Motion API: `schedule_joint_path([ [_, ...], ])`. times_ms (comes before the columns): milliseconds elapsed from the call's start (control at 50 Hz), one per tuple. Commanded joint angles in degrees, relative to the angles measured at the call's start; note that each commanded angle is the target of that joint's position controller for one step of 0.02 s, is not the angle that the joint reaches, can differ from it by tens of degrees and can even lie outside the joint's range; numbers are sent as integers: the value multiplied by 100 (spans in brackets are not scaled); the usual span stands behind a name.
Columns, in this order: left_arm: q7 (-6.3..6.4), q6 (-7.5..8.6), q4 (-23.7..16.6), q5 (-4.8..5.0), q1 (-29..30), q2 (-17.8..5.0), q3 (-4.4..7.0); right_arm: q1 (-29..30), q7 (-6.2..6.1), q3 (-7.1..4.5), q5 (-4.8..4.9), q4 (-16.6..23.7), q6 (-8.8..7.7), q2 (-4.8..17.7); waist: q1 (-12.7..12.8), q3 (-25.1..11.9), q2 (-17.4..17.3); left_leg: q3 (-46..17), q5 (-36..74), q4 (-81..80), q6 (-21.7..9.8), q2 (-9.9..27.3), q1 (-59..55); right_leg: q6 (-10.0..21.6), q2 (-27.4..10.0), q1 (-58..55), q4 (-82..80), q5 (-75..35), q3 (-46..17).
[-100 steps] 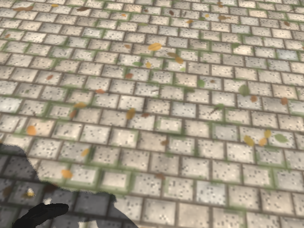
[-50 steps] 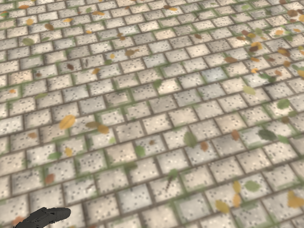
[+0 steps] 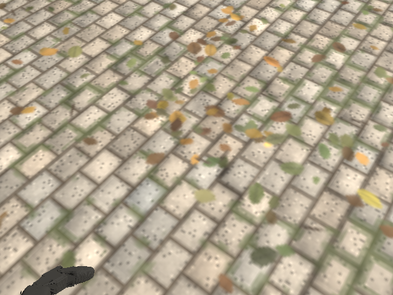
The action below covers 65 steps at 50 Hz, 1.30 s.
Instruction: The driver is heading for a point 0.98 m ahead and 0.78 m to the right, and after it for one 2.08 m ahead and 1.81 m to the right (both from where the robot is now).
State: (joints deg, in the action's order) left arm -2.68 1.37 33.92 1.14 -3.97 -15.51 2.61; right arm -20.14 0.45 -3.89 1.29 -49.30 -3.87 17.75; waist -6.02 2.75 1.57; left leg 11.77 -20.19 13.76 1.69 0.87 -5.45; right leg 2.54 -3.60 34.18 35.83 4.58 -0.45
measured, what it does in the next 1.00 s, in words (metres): walks ahead, turning right: right foot, then left foot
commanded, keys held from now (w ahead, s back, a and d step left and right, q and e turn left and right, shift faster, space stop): w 0.36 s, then w+e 0.64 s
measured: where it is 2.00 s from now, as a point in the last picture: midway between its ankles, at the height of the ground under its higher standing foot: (263, 146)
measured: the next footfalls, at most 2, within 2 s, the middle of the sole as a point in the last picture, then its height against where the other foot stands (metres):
right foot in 0.04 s outside the picture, level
left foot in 0.56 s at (159, 280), level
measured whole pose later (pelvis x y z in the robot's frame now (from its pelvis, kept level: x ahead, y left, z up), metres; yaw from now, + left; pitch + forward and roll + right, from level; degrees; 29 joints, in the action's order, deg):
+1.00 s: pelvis +0.55 -0.03 +0.00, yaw -20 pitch +1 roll +3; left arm -2.1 0.6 39.4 1.2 -7.0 -15.5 3.7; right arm -16.3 -0.1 -4.1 0.5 -51.1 -4.0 16.9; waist -4.5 2.4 1.4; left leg 14.8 -17.5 13.0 1.1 0.3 -4.4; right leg 2.0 -5.9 35.7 38.5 1.6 0.4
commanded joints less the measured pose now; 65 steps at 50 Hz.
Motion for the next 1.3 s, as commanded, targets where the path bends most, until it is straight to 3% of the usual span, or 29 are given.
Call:
schedule_joint_path([
  [20, -15, 93, -406, -64, -203, -674, 258, 143, -40, -263, 93, 194, 39, 1218, 705, -251, -668, -425, 5338, 796, -895, 1526, 82, 346, 473, -1079, -422, 475, 414],
  [40, 32, 75, -136, -58, -1086, -930, 413, 155, -69, -211, 82, 184, 66, 1137, 1183, -756, -592, -196, 5631, 1846, -731, 1322, 503, 517, 682, -2436, -726, 99, 503],
  [60, 130, 18, 84, -54, -2049, -1328, 560, 127, -95, -83, -67, 300, 32, 878, 1572, -1417, -171, -148, 3986, 3459, -506, 1103, 1867, 777, -15, -4281, -474, -211, -478],
  [80, 161, 34, 123, -23, -2041, -1881, 607, -526, -9, 178, -196, 520, -76, 123, 942, -2183, 1326, -471, -978, 5515, -155, 53, 4071, 1764, -1561, -5897, -977, 880, -3546],
  [100, 141, 91, 27, -29, -2141, -1336, 456, -67, 39, 59, -16, 403, -204, 658, 1333, -2548, 640, -1558, -1399, 6186, -204, 56, 4520, 1805, -1781, -5822, -1564, 1214, -4242],
  [120, 118, 156, 114, -69, -1888, -1148, 372, 536, 65, -16, 173, 647, -264, 865, 1336, -1614, 533, -1530, -964, 6257, -271, 277, 4962, 1552, -1555, -5174, -1674, 726, -3276],
  [160, 110, 218, 149, -74, -1239, -865, 285, 761, 7, 1, 7, 653, -298, 737, 925, -777, 164, -1454, -117, 5517, -265, 668, 4661, 1288, -1102, -3714, -1869, -358, -2095],
  [240, 124, 364, 235, -102, -920, -721, 239, 398, 20, 29, -66, 494, -61, 450, 474, -504, 178, -1468, 480, 4864, -55, 820, 3975, 1359, -893, -2596, -2554, -880, -1372],
  [360, 246, 364, 605, -89, -1248, -929, 277, 1537, 77, 136, -107, 774, -82, 213, 805, 9, 118, -1314, 2422, 2676, 67, 614, 4066, 1045, -551, -2438, -2833, -669, -503],
  [460, 289, 271, 968, 28, -1759, -1095, 339, 2249, 193, 120, -76, 1048, -181, 347, 965, 176, 125, -1450, 2462, 1671, -68, 339, 3890, 932, -847, -2976, -2452, -345, -887],
  [520, 334, 180, 1052, 17, -1717, -1142, 375, 1877, 212, 32, -88, 971, -243, 561, 684, -29, 314, -1397, 1854, 1431, -248, 197, 3256, 747, -958, -3284, -1891, -847, -1155],
  [560, 339, 141, 1015, -72, -1693, -863, 259, 518, 128, -174, -137, 649, -269, 975, 20, -1032, 163, -1427, 1856, 1492, -591, 368, 1085, 424, -385, -2688, -131, -1311, -824],
  [580, 320, 197, 862, -96, -2271, -315, 95, -174, 75, -304, -254, 585, -248, 1500, 48, -2054, -927, -3243, 1335, 1550, -1268, 1773, -1202, 18, 351, -793, 2000, 437, -396],
  [600, 321, 267, 879, 31, -2479, -253, 54, -450, 106, -278, -194, 474, -185, 1315, 36, -2602, -2018, -5247, -78, 559, -1700, 2352, -1766, -133, 723, 326, 3294, 2938, -637],
  [620, 323, 277, 863, 161, -2049, -884, 223, -140, 99, -148, -131, 525, -173, 871, -39, -1752, -1307, -4806, -918, 285, -1439, 2193, -1135, -103, 381, 838, 3818, 2674, -911],
  [640, 336, 262, 733, 167, -1593, -989, 260, 237, 71, -89, -130, 577, -157, 665, 46, -1120, -998, -4030, -739, 201, -1235, 2048, -403, -73, 113, 953, 3813, 2212, -700],
  [680, 350, 177, 708, 62, -1403, -833, 292, 812, 51, -4, -200, 562, -188, 352, 379, -462, -876, -2906, 297, -133, -1110, 1647, 858, -89, -268, 503, 3277, 1521, -652],
  [740, 342, -14, 726, 66, -1513, -499, 266, 1028, 36, -47, -209, 477, -281, 377, 591, -224, -813, -1996, 1146, -537, -1173, 1527, 1474, -156, -419, 136, 2995, 1145, -567],
  [880, 170, 17, 393, 10, -562, -292, 186, 860, -70, -172, -178, 275, -216, 718, 376, 74, -465, -578, 2133, -736, -1125, 1366, 1147, -213, -371, 289, 990, -548, -197],
  [980, 9, 2, 52, 13, 146, -321, 167, 498, -84, -268, -33, 105, -27, 954, 192, 313, -395, -204, 2530, -499, -1000, 1621, 298, 5, -246, 355, 142, -299, 155],
  [1040, -19, -40, 8, -17, -200, -601, 310, 596, -109, -349, 73, 121, 98, 1175, 562, -70, -621, 53, 4948, 590, -822, 1634, -71, 324, 214, -435, 46, 562, 575],
  [1080, 72, -83, 464, 23, -1864, -1143, 639, 689, -133, -294, 72, 175, 164, 1048, 1461, -949, -413, 308, 5214, 2912, -507, 1260, 772, 715, 718, -2812, -407, 348, 647],
  [1100, 200, -135, 602, 72, -2400, -1751, 804, 478, -128, -116, -185, 364, 122, 501, 1397, -1329, 788, 336, 1965, 4938, -177, 751, 2708, 1234, -416, -4481, -614, 545, -1330],
  [1120, 159, -21, 335, 68, -2028, -1965, 751, 347, -73, 49, -194, 642, -76, 135, 919, -2117, 1455, -909, -1463, 6440, 21, -347, 4479, 2239, -1466, -5569, -1665, 1928, -4527],
  [1140, 90, 97, 296, 43, -1979, -1405, 578, 1023, 1, -66, 36, 732, -265, 689, 1295, -1890, 612, -1655, -1146, 6644, -111, -31, 5113, 1957, -1494, -5429, -2106, 2024, -4355],
  [1160, 82, 184, 337, 1, -1828, -1196, 505, 1291, 35, -67, 149, 843, -379, 728, 1199, -1213, 446, -1586, -635, 6335, -269, 201, 5274, 1733, -1317, -4794, -2083, 1634, -3559],
  [1180, 85, 221, 317, 0, -1456, -1055, 457, 1263, -8, -60, 37, 767, -427, 655, 915, -824, -48, -1616, -196, 5793, -286, 449, 4949, 1521, -1050, -3987, -2056, 999, -2926],
  [1200, 113, 233, 252, -24, -1134, -854, 389, 1195, -37, -105, -97, 696, -404, 718, 716, -653, -9, -1652, 88, 5308, -247, 605, 4558, 1405, -846, -3408, -2108, 417, -2456],
  [1300, 293, 265, 234, -46, -1140, -1003, 399, 1382, -28, -76, -221, 786, -157, 473, 572, -358, 16, -1493, 1005, 3994, 169, 498, 4139, 1413, -481, -2389, -2417, -759, -1688],
])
